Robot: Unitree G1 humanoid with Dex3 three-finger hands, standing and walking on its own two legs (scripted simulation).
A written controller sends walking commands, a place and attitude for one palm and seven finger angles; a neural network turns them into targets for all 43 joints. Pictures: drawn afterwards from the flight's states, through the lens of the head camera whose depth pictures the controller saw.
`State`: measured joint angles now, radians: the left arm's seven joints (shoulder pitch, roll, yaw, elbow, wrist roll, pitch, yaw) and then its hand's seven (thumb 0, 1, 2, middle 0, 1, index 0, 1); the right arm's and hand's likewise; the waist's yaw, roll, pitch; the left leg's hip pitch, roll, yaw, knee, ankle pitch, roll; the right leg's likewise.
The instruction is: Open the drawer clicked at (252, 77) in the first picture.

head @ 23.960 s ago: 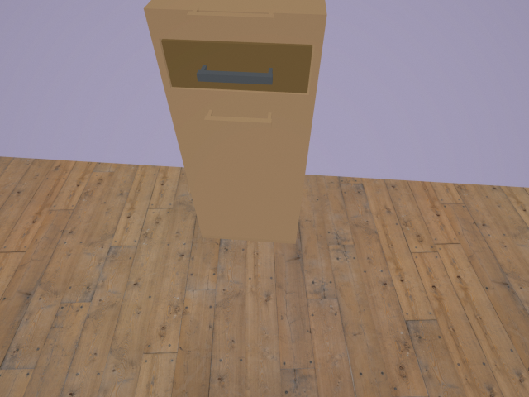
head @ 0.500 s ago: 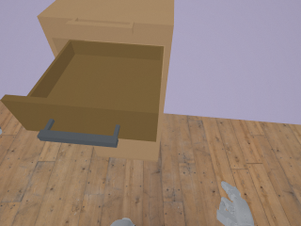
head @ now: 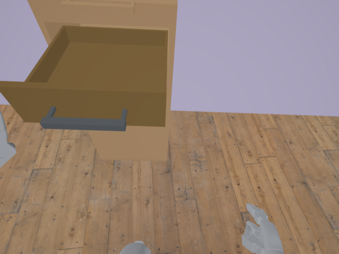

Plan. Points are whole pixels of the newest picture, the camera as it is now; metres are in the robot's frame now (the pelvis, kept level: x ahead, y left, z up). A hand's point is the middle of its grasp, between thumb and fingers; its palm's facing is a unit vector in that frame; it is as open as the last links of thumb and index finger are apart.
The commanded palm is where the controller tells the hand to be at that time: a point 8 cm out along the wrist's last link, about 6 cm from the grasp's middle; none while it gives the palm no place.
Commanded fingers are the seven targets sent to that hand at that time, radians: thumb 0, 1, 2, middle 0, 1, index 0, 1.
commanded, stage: stop stepping back and stand still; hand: left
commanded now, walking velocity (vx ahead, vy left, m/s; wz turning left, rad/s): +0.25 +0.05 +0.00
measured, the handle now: (86, 117) +0.41 +0.23 +0.07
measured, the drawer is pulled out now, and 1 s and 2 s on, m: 0.30 0.30 0.30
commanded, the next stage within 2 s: let the arm hang, fingers relaxed in 1.20 s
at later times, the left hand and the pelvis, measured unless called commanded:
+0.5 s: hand out of the picture +0.10 +0.24 +0.27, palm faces +0.57 -0.75 -0.33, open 7.4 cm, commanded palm +0.03 +0.28 +0.27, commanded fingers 0.00 0.90 0.90 -0.20 -0.30 -0.20 -0.30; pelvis -0.08 +0.00 +0.00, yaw +2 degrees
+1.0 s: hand out of the picture +0.12 +0.24 +0.26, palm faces +0.55 -0.71 -0.44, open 7.4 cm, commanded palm +0.04 +0.28 +0.27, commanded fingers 0.00 0.90 0.90 -0.20 -0.30 -0.20 -0.30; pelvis -0.07 -0.01 +0.01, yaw +3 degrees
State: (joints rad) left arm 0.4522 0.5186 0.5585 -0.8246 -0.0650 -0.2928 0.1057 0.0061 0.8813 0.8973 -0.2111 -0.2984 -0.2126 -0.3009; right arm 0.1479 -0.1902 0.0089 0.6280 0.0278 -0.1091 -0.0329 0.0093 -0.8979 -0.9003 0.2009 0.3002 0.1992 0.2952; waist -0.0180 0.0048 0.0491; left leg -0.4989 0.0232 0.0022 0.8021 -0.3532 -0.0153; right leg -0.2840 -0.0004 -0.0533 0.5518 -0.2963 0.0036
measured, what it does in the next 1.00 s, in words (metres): steps on the spot: left foot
